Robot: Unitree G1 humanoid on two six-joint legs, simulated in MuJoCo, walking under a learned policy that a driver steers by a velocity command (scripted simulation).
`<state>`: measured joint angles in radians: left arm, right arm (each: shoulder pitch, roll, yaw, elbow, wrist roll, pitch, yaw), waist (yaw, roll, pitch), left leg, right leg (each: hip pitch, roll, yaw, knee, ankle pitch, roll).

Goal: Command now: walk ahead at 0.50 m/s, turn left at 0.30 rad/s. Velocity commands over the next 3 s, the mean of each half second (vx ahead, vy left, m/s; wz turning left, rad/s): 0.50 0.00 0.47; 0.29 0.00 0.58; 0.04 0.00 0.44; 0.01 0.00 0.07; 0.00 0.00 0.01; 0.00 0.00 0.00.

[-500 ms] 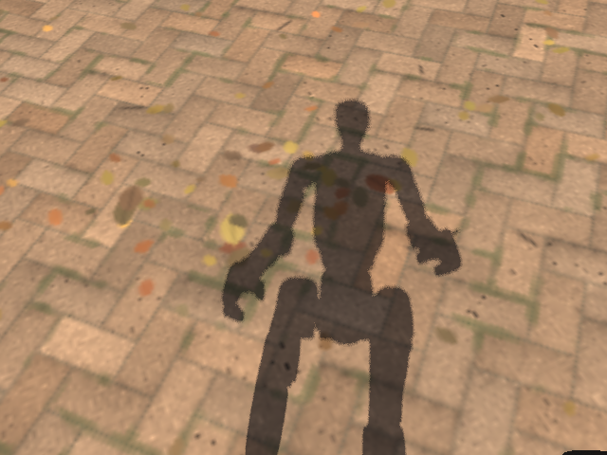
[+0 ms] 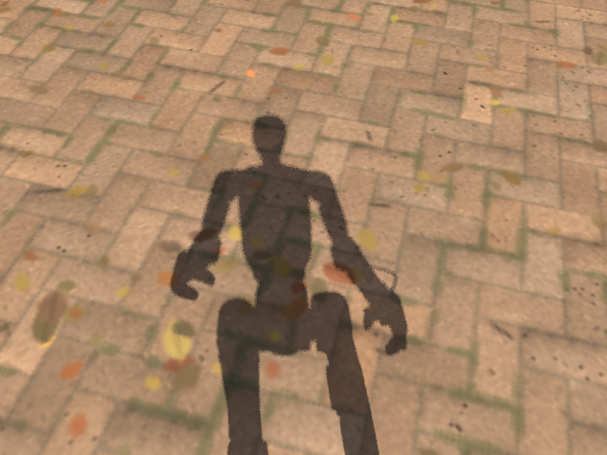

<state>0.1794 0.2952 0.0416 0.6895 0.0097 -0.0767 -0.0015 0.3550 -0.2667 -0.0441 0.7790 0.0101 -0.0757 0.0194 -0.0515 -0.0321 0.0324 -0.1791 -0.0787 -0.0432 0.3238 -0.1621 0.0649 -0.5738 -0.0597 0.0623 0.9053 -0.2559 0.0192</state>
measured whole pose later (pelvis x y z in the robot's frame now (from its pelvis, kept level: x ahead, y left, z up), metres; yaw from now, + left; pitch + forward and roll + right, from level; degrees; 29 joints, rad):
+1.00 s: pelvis +0.44 +0.08 -0.01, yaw +35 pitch +3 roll -1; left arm 0.08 0.33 0.04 0.72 0.01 -0.02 0.03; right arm 0.21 -0.32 -0.07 0.62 0.00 0.01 0.00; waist -0.03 -0.01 0.08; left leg -0.37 -0.11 -0.09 0.45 -0.12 0.08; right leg -0.63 -0.04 0.10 0.97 -0.34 0.09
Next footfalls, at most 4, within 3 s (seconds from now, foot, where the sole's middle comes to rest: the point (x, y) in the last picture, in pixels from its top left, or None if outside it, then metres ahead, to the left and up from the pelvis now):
0.22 right None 0.29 -0.14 -0.78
0.72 left None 0.49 0.19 -0.78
1.20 right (280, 383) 0.64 0.04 -0.78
1.54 left None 0.42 0.19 -0.78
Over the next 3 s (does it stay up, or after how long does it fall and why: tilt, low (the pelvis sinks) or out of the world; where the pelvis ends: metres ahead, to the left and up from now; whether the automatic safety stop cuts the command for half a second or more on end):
stays up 0.50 0.10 -0.01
